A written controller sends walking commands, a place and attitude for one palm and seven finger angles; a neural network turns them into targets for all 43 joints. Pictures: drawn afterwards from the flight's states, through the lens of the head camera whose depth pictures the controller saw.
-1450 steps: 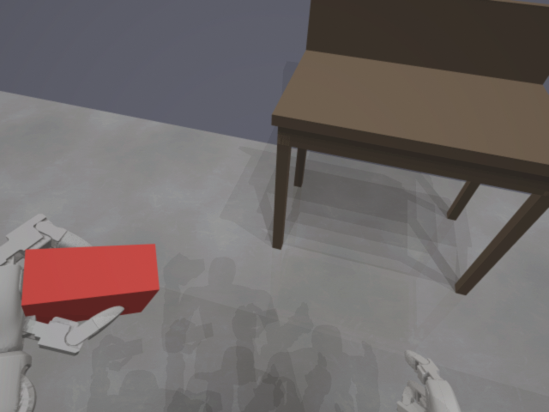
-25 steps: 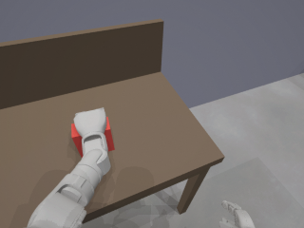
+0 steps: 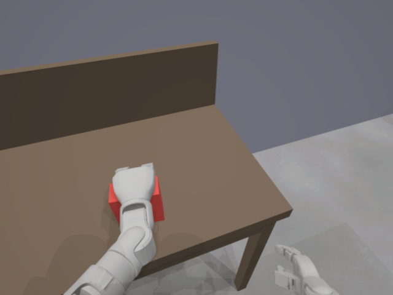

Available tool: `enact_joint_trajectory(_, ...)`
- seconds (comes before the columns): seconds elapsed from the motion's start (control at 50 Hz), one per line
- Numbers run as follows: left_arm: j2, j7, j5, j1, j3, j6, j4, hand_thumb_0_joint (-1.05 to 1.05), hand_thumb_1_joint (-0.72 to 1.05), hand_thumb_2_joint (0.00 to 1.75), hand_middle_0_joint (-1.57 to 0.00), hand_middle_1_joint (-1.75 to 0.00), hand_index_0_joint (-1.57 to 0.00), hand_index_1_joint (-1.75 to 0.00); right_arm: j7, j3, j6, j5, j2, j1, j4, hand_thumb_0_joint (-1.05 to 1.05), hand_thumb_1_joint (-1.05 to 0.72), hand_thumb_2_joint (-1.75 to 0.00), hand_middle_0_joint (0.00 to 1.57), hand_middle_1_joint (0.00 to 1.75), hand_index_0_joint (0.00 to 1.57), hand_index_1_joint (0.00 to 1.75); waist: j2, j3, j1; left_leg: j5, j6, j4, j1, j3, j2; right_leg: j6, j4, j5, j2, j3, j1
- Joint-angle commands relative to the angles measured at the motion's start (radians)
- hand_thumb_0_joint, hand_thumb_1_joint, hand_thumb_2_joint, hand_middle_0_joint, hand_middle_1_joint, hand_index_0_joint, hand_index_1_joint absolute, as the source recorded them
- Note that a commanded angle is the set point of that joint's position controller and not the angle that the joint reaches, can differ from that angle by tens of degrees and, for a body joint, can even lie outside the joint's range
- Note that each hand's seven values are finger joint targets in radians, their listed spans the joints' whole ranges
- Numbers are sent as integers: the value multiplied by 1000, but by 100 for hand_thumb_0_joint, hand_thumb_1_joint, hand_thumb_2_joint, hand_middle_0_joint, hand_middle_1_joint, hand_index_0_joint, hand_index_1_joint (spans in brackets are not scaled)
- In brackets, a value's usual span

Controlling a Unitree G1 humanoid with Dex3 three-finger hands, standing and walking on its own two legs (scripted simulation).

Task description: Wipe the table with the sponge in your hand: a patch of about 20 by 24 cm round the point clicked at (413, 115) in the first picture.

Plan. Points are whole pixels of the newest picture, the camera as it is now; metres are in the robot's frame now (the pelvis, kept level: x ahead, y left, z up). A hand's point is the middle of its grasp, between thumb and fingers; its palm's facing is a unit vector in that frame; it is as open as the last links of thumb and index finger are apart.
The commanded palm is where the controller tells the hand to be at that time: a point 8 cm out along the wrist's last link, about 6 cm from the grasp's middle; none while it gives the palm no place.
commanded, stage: wipe back along the third lane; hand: left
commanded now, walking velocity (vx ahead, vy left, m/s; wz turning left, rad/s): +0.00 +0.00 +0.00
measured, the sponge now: (140, 207) +0.32 +0.18 -0.02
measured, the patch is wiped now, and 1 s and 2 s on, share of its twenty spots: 1.00 1.00 1.00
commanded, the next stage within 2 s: slide back across to the middle lane in 1.50 s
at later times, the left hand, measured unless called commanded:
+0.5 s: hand (143, 213) +0.28 +0.16 +0.02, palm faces -0.01 -0.05 -1.00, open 9.6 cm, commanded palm +0.22 +0.14 +0.04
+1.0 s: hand (144, 220) +0.27 +0.15 +0.02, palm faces +0.00 -0.09 -1.00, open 9.6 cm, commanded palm +0.21 +0.15 +0.04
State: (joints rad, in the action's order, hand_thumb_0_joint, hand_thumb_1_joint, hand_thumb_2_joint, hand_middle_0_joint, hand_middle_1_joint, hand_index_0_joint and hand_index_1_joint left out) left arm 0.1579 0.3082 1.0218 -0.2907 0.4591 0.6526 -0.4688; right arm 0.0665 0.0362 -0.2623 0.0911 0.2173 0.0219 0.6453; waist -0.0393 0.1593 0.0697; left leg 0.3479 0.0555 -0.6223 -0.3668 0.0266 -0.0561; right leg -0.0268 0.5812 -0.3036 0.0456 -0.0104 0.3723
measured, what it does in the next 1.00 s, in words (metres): stands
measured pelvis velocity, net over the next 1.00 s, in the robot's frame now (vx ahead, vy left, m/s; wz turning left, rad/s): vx -0.01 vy -0.04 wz -0.03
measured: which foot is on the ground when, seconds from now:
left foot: down 0.00-1.00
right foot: down 0.00-1.00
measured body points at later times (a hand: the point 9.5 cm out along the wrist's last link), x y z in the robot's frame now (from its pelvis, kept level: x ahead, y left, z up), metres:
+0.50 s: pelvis -0.02 -0.04 +0.00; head -0.05 -0.07 +0.45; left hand +0.28 +0.15 +0.07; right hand +0.19 -0.27 -0.08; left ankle -0.02 +0.08 -0.73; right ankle -0.01 -0.11 -0.73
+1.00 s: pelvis -0.01 -0.04 +0.00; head -0.04 -0.07 +0.45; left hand +0.26 +0.15 +0.07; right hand +0.23 -0.25 -0.07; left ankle -0.02 +0.08 -0.73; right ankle -0.01 -0.11 -0.73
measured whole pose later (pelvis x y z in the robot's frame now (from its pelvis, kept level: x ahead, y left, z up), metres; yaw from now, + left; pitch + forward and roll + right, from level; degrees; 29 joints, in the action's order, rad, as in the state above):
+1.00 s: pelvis -0.01 -0.04 +0.00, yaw -2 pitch +2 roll +1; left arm 0.20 0.29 1.01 -0.05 0.36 0.58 -0.28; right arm 0.03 0.03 -0.19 0.10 0.24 0.00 0.64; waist -0.05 0.13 0.08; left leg 0.31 0.00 -0.55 -0.29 0.01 -0.01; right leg -0.08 0.56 -0.27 0.09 -0.03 0.32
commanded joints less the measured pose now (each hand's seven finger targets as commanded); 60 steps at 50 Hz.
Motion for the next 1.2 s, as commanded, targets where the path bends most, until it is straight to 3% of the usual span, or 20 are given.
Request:
enact_joint_trajectory(0.0,-50,-48,-78,-28,-23,7,18,0,10,130,-120,-160,-120,-160,-16,-42,47,5,133,-190,-160,0,-90,-90,20,30,20,30,129,89,-13,-300,-40,99,45,27,49,-78,-41,297,7,13,-92)
enact_joint_trajectory(0.08,-22,-50,-85,9,-58,1,22,0,10,130,-120,-160,-120,-160,-22,-41,53,6,135,-204,-168,0,-90,-90,20,30,20,30,133,84,1,-239,-34,114,18,20,39,-79,-65,265,7,-16,-112)
enact_joint_trajectory(0.24,-10,-55,-91,36,-51,-11,39,0,10,130,-120,-160,-120,-160,-39,-39,66,13,134,-204,-176,0,-90,-90,20,30,20,30,134,37,-9,-134,-26,132,6,1,21,-65,-119,130,2,-54,-113)
enact_joint_trajectory(0.28,25,-57,-95,62,-95,-20,37,0,10,130,-120,-160,-120,-160,-40,-42,72,11,139,-212,-173,0,-90,-90,20,30,20,30,139,27,3,-126,-26,138,-3,6,22,-68,-130,120,5,-70,-112)
enact_joint_trajectory(0.34,2,-61,-99,105,-63,-34,57,0,10,130,-120,-160,-120,-160,-39,-43,79,14,136,-207,-180,0,-90,-90,20,30,20,30,162,31,-3,-122,-24,130,0,-6,15,-60,-136,122,-2,-78,-132)
enact_joint_trajectory(0.36,-11,-64,-99,120,-49,-42,65,0,10,130,-120,-160,-120,-160,-39,-44,82,13,135,-208,-181,0,-90,-90,20,30,20,30,158,37,-3,-130,-21,125,2,-10,11,-58,-138,145,-3,-89,-143)
enact_joint_trajectory(0.38,34,-65,-104,157,-104,-47,69,0,10,130,-120,-160,-120,-160,-38,-46,85,12,139,-211,-182,0,-90,-90,20,30,20,30,175,39,10,-136,-22,129,-7,-2,12,-61,-142,159,-1,-102,-155)
enact_joint_trajectory(0.46,7,-69,-108,176,-65,-56,97,0,10,130,-120,-160,-120,-160,-42,-44,93,15,135,-217,-182,0,-90,-90,20,30,20,30,184,1,-4,-129,-20,127,0,-15,7,-50,-159,166,-8,-118,-157)
enact_joint_trajectory(0.48,33,-71,-111,187,-99,-58,118,0,10,130,-120,-160,-120,-160,-41,-46,95,13,137,-224,-182,0,-90,-90,20,30,20,30,177,11,6,-137,-19,131,1,-8,8,-54,-163,179,-5,-127,-165)
enact_joint_trajectory(0.6,19,-70,-104,318,-75,-78,170,0,10,130,-120,-160,-120,-160,-26,-47,104,16,129,-225,-188,0,-90,-90,20,30,20,30,163,35,10,-203,-21,113,17,-17,5,-51,-125,337,-9,-129,-207)
enact_joint_trajectory(0.74,19,-60,-94,281,-73,-72,203,0,10,130,-120,-160,-120,-160,-31,-47,111,14,126,-232,-181,0,-90,-90,20,30,20,30,205,27,-2,-207,-21,106,21,-20,4,-40,-123,382,-10,-133,-201)
enact_joint_trajectory(0.78,78,-56,-87,266,-141,-70,203,0,10,130,-120,-160,-120,-160,-36,-50,112,11,133,-234,-172,0,-90,-90,20,30,20,30,186,33,8,-209,-21,108,21,-13,4,-45,-124,376,-4,-148,-198)
enact_joint_trajectory(0.84,41,-56,-81,239,-95,-61,187,0,10,130,-120,-160,-120,-160,-43,-43,115,13,126,-233,-173,0,-90,-90,20,30,20,30,171,20,-3,-195,-22,108,26,-23,2,-40,-127,339,-8,-134,-182)
enact_joint_trajectory(0.88,101,-54,-77,254,-160,-61,178,0,10,130,-120,-160,-120,-160,-46,-43,116,11,133,-237,-169,0,-90,-90,20,30,20,30,156,29,14,-195,-25,112,21,-14,2,-46,-126,330,-2,-145,-184)
enact_joint_trajectory(0.92,48,-55,-70,237,-104,-62,171,0,10,130,-120,-160,-120,-160,-45,-42,117,12,125,-228,-173,0,-90,-90,20,30,20,30,143,27,3,-204,-25,107,28,-17,3,-47,-111,332,-2,-120,-169)
enact_joint_trajectory(0.98,92,-53,-65,262,-159,-65,172,0,10,130,-120,-160,-120,-160,-47,-44,121,8,131,-232,-173,0,-90,-90,20,30,20,30,154,54,20,-204,-27,109,17,-11,3,-51,-109,327,2,-130,-182)
enact_joint_trajectory(1.0,58,-52,-65,270,-120,-65,165,0,10,130,-120,-160,-120,-160,-47,-42,120,9,125,-225,-177,0,-90,-90,20,30,20,30,169,51,12,-203,-25,106,16,-17,3,-46,-103,328,-2,-121,-187)
enact_joint_trajectory(1.08,84,-50,-62,228,-151,-55,164,0,10,130,-120,-160,-120,-160,-50,-44,119,8,133,-234,-176,0,-90,-90,20,30,20,30,166,32,16,-178,-25,114,9,-8,6,-51,-116,258,7,-120,-153)
enact_joint_trajectory(1.12,48,-51,-61,188,-103,-44,150,0,10,130,-120,-160,-120,-160,-52,-42,117,12,131,-230,-177,0,-90,-90,20,30,20,30,163,18,2,-159,-24,114,14,-16,7,-48,-121,207,3,-107,-133)
enact_joint_trajectory(1.18,54,-53,-58,190,-118,-37,141,0,10,130,-120,-160,-120,-160,-49,-44,118,10,133,-238,-180,0,-90,-90,20,30,20,30,142,13,17,-154,-25,121,15,-3,10,-57,-118,171,12,-96,-111)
